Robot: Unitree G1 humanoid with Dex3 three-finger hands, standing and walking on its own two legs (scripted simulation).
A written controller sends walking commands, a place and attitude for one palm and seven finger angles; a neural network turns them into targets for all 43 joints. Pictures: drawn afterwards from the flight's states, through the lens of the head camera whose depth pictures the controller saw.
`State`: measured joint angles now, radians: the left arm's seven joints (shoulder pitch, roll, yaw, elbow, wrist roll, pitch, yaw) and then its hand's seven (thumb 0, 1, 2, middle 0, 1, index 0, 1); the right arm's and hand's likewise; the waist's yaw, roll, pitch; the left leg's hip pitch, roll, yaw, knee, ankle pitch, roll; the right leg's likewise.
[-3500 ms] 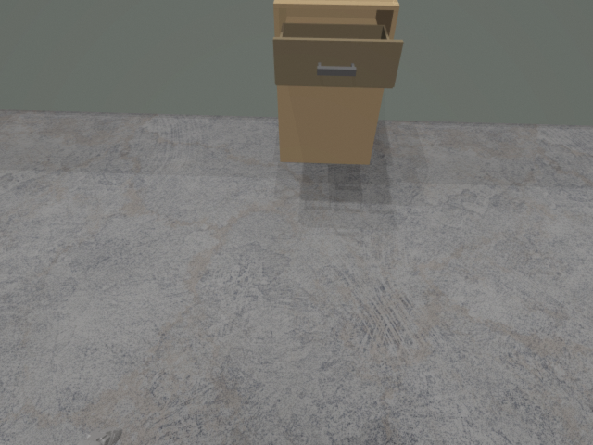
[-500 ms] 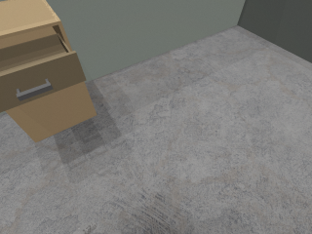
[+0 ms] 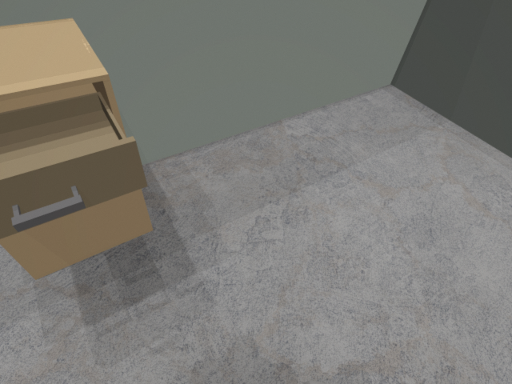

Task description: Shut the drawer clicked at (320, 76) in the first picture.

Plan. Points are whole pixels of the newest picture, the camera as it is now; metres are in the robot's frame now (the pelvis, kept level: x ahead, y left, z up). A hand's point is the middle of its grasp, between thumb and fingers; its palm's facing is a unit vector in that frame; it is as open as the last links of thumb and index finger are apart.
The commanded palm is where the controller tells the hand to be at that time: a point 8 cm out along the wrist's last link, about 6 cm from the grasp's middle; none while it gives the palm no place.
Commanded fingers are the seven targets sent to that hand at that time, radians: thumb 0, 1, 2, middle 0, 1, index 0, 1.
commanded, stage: turn to face it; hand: left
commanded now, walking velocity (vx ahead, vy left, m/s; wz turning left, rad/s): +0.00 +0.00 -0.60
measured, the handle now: (48, 205) +0.44 +0.50 -0.09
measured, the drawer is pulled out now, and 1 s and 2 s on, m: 0.29 0.29 0.29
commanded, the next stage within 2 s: take the last steps up to it in 1.26 s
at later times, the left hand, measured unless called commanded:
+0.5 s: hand (185, 351) +0.20 +0.14 -0.17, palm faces +0.09 -0.98 -0.17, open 7.3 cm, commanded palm none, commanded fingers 0.00 0.90 0.90 -0.20 -0.30 -0.20 -0.30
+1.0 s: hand out of the picture +0.11 +0.20 -0.15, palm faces +0.40 -0.85 -0.33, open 7.4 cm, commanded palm none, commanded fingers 0.00 0.90 0.90 -0.20 -0.30 -0.20 -0.30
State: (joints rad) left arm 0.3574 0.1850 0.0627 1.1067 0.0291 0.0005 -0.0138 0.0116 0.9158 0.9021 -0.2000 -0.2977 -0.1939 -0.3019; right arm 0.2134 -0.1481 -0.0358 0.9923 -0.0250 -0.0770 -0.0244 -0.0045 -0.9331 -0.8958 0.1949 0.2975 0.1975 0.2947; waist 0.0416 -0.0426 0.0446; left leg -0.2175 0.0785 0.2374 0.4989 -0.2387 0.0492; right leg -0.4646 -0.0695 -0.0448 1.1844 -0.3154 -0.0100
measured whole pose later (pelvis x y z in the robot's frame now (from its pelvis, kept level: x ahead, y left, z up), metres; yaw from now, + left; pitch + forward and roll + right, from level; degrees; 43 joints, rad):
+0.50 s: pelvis +0.10 -0.02 -0.01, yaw +7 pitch -1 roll -1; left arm 0.10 0.12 0.03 0.97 0.03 0.00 0.03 0.00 0.91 0.90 -0.20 -0.30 -0.20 -0.30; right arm 0.32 -0.13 -0.05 1.05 -0.02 0.05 0.00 0.00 -0.91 -0.90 0.19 0.30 0.20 0.29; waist -0.05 0.01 0.06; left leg -0.40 0.08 0.11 0.97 -0.51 -0.04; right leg -0.31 -0.15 -0.25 0.57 -0.22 0.01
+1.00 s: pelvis +0.11 -0.04 -0.01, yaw +23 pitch +0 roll +0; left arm 0.18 0.25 0.06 0.89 0.01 0.03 0.02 0.01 0.91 0.90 -0.20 -0.30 -0.19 -0.30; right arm 0.20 -0.26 -0.08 0.90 -0.02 0.05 0.01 0.00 -0.91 -0.90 0.20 0.30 0.20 0.30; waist -0.02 0.04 0.06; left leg -0.35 -0.04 -0.08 0.56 -0.21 -0.01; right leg -0.28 -0.03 -0.04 0.57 -0.30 0.05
